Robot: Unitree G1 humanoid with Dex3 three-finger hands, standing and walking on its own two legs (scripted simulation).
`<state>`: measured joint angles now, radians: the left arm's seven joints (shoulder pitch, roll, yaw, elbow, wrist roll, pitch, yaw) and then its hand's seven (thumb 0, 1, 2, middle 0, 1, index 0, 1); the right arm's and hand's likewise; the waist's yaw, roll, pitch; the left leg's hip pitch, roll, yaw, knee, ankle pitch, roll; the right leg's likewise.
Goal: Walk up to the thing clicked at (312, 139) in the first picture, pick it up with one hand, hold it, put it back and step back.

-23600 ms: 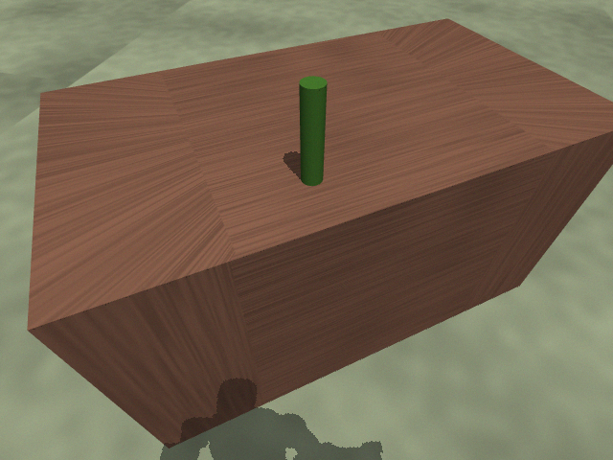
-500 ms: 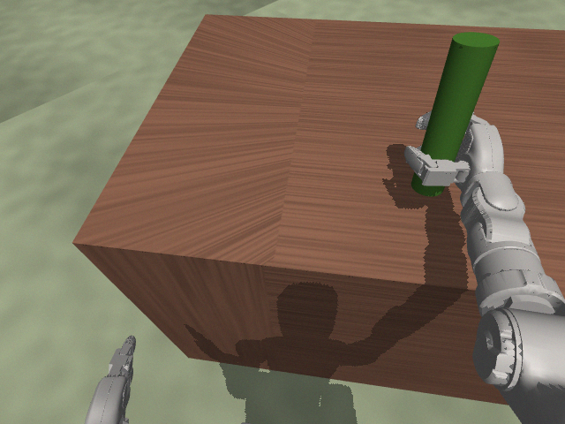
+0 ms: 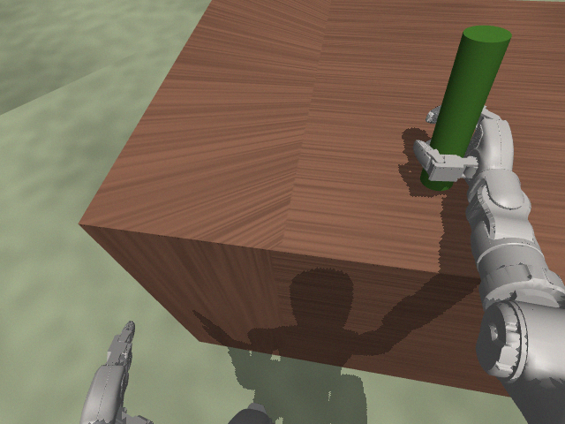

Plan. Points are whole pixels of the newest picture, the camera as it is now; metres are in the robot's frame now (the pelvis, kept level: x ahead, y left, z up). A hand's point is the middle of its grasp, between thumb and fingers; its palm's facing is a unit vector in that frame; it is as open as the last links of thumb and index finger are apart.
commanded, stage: lower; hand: right
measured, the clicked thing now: (457, 119) +0.51 -0.13 +0.15
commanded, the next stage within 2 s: loosen in 0.48 s
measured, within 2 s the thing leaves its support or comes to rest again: rests again in 0.86 s
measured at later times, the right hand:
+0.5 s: hand (436, 154) +0.51 -0.13 +0.08, palm faces +0.00 +1.00 +0.00, open 7.1 cm
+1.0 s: hand (436, 155) +0.52 -0.13 +0.07, palm faces +0.00 +1.00 -0.01, open 11.2 cm
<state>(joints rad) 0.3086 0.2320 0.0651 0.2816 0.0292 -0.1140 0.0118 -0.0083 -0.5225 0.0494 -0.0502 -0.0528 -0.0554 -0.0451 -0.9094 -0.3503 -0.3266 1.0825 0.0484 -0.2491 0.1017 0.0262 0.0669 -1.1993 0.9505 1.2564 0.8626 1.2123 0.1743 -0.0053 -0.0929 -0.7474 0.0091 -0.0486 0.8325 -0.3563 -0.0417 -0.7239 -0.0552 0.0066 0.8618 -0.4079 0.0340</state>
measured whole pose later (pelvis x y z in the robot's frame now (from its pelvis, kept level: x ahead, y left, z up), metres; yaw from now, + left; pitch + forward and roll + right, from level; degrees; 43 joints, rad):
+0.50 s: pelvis -0.01 +0.00 -0.02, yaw +0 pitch +19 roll +1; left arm 0.32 0.22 0.04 0.20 0.05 -0.11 0.00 -0.01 -0.52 0.05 -0.05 -0.05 -0.05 -0.04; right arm -0.96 -0.39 -0.36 1.14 0.02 -0.30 0.09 0.03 0.07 -1.20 0.95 1.25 0.87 1.21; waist 0.21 -0.01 -0.10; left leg -0.87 0.00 -0.04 0.93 -0.38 -0.04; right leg -0.86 -0.06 0.02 0.98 -0.44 0.04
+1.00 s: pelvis -0.01 +0.00 -0.02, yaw +0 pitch +20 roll +1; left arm 0.33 0.23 0.04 0.15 0.04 -0.08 0.00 -0.01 -0.52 0.05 -0.05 -0.06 -0.06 -0.04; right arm -0.97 -0.43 -0.37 1.14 0.02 -0.27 0.10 0.00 0.43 -0.42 0.90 0.69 0.90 0.67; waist 0.22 -0.02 -0.11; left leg -0.91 0.00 -0.03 0.97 -0.40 -0.04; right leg -0.90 -0.06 0.03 1.02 -0.46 0.04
